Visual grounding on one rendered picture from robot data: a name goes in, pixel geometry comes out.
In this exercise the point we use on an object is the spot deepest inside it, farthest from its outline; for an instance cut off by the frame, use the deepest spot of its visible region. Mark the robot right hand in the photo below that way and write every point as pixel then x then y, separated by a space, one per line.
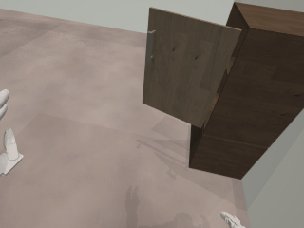
pixel 232 221

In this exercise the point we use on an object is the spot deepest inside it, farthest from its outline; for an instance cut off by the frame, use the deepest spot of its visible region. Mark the cupboard door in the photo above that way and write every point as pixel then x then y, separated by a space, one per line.
pixel 190 56

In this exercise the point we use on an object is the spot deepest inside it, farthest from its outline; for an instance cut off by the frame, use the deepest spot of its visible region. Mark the handle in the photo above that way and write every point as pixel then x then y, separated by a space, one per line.
pixel 149 40

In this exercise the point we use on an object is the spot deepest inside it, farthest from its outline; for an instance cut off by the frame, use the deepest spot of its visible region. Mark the robot left hand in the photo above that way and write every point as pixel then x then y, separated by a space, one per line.
pixel 11 158

